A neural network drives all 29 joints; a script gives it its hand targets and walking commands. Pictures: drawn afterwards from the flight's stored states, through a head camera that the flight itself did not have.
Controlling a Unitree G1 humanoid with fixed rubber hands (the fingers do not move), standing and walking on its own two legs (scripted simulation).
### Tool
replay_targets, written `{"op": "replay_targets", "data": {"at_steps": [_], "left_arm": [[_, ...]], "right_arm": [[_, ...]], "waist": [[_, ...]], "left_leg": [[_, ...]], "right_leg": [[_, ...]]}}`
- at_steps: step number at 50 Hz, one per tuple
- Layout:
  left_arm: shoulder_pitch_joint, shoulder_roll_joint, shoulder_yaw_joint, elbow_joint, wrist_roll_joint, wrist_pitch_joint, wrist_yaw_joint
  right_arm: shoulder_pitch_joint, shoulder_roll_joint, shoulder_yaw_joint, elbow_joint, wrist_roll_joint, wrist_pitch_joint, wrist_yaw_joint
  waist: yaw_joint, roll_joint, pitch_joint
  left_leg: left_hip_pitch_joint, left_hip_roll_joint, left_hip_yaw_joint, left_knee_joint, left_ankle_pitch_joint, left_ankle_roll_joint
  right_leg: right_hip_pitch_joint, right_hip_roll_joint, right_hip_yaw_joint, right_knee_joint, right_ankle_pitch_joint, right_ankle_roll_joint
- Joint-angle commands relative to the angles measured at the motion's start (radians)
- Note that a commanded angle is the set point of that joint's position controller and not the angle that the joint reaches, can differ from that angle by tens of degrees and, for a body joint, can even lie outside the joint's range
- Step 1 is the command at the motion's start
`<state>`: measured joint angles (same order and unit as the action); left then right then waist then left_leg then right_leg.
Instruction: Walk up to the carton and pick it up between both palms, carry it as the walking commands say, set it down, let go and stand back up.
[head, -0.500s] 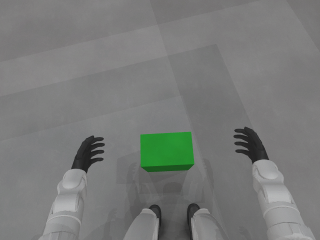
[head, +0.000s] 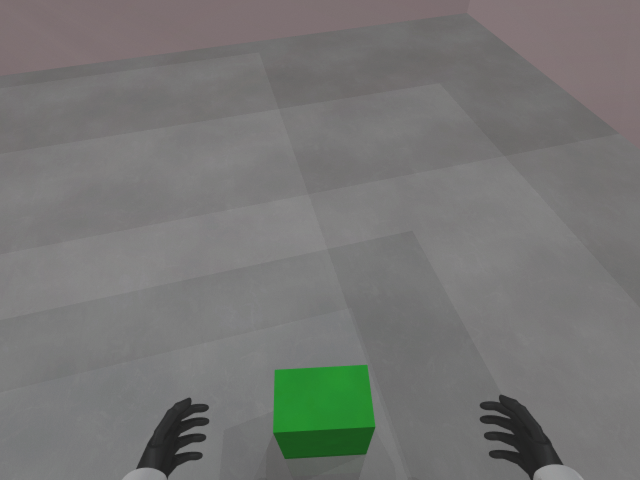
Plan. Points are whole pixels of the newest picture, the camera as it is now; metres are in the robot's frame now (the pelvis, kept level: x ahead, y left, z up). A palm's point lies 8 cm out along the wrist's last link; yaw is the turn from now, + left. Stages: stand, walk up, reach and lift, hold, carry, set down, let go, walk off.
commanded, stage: let go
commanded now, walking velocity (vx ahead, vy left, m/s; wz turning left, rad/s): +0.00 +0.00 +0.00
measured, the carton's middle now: (323, 414) +0.37 +0.04 -0.63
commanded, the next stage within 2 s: stand in 0.32 s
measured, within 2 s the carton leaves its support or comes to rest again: neither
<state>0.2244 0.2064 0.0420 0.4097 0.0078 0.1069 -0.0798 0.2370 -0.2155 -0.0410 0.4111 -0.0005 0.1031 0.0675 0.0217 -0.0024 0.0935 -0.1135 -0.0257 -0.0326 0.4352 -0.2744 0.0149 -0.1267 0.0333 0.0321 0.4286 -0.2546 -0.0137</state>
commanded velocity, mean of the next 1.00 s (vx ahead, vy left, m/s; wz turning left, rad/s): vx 0.00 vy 0.00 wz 0.00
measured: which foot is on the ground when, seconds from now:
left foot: down 0.00-1.00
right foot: down 0.00-1.00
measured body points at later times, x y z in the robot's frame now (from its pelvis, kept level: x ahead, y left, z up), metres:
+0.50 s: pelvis +0.00 +0.00 +0.00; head +0.00 +0.01 +0.44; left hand +0.15 +0.28 -0.09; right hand +0.16 -0.27 -0.09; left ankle -0.02 +0.11 -0.74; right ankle -0.01 -0.11 -0.74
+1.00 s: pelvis +0.01 +0.01 +0.00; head +0.01 +0.01 +0.45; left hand +0.14 +0.30 -0.10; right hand +0.14 -0.29 -0.10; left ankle -0.02 +0.11 -0.74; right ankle -0.01 -0.11 -0.74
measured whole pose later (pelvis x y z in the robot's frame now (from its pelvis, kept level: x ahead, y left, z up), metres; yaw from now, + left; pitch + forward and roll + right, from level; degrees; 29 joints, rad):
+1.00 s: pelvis +0.01 +0.01 +0.00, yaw +0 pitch -1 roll +0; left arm 0.16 0.36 0.02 0.84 0.03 0.00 0.02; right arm 0.17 -0.35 -0.02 0.84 -0.03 0.00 -0.02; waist 0.00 -0.01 0.00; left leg -0.12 -0.04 -0.03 0.43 -0.29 0.03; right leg -0.13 0.02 0.04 0.42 -0.27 0.00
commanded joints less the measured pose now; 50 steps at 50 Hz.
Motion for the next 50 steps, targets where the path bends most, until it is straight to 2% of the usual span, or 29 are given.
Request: {"op": "replay_targets", "data": {"at_steps": [1, 9, 16, 17, 20, 21, 25, 29, 40, 50], "left_arm": [[-0.049, 0.103, 0.033, -0.093, 0.012, 0.015, 0.000], [-0.041, 0.109, 0.034, -0.090, 0.019, 0.042, 0.008], [-0.058, 0.090, 0.035, -0.127, 0.011, 0.115, 0.054], [-0.060, 0.235, 0.057, 0.030, 0.022, 0.030, 0.091], [-0.075, 0.219, 0.047, 0.080, 0.041, -0.054, 0.097], [-0.081, 0.212, 0.045, 0.094, 0.040, -0.068, 0.094], [-0.075, 0.226, 0.040, 0.158, 0.034, -0.097, 0.085], [-0.070, 0.251, 0.035, 0.214, 0.031, -0.109, 0.094], [-0.072, 0.288, 0.019, 0.320, 0.025, -0.119, 0.103], [-0.092, 0.300, 0.007, 0.388, 0.022, -0.122, 0.106]], "right_arm": [[-0.048, -0.089, -0.028, -0.101, -0.001, 0.013, 0.005], [-0.041, -0.092, -0.026, -0.111, -0.006, 0.035, 0.000], [-0.029, -0.119, 0.000, -0.077, 0.015, 0.008, -0.027], [-0.072, -0.200, -0.035, 0.056, -0.043, -0.033, -0.068], [-0.051, -0.213, -0.039, 0.109, -0.054, -0.074, -0.083], [-0.061, -0.213, -0.037, 0.124, -0.050, -0.082, -0.084], [-0.090, -0.225, -0.034, 0.173, -0.040, -0.102, -0.078], [-0.080, -0.248, -0.032, 0.225, -0.038, -0.110, -0.085], [-0.081, -0.287, -0.023, 0.320, -0.033, -0.117, -0.093], [-0.096, -0.298, -0.014, 0.388, -0.027, -0.120, -0.095]], "waist": [[-0.001, 0.015, -0.027], [-0.006, -0.006, -0.032], [-0.004, -0.009, -0.073], [0.008, -0.046, -0.080], [-0.023, -0.005, -0.072], [-0.023, 0.004, -0.072], [-0.017, 0.008, -0.131], [-0.022, 0.017, -0.154], [-0.022, 0.011, -0.150], [-0.023, 0.006, -0.137]], "left_leg": [[-0.035, 0.005, 0.020, -0.074, 0.129, -0.015], [-0.017, -0.009, 0.013, -0.047, 0.181, -0.005], [-0.068, -0.020, 0.006, -0.024, 0.185, -0.009], [-0.128, 0.052, -0.024, -0.003, 0.118, -0.040], [-0.114, 0.063, -0.057, -0.027, -0.013, -0.020], [-0.125, 0.068, -0.068, -0.032, -0.021, -0.014], [-0.102, 0.084, -0.077, -0.018, 0.144, -0.012], [-0.063, 0.093, -0.079, -0.013, 0.252, -0.013], [-0.031, 0.108, -0.086, -0.027, 0.364, -0.010], [-0.012, 0.115, -0.092, -0.061, 0.357, -0.007]], "right_leg": [[0.070, -0.010, -0.003, -0.049, 0.142, 0.030], [0.097, -0.004, -0.004, -0.021, 0.214, 0.037], [0.073, -0.003, -0.003, 0.015, 0.248, 0.029], [-0.057, -0.067, 0.028, -0.009, 0.092, 0.033], [-0.102, -0.081, 0.080, -0.044, -0.059, 0.013], [-0.099, -0.078, 0.078, -0.037, -0.051, 0.009], [-0.044, -0.086, 0.073, -0.014, 0.125, 0.007], [-0.024, -0.095, 0.075, -0.008, 0.211, 0.005], [0.013, -0.108, 0.076, -0.010, 0.300, 0.006], [0.025, -0.117, 0.084, -0.040, 0.295, 0.004]]}}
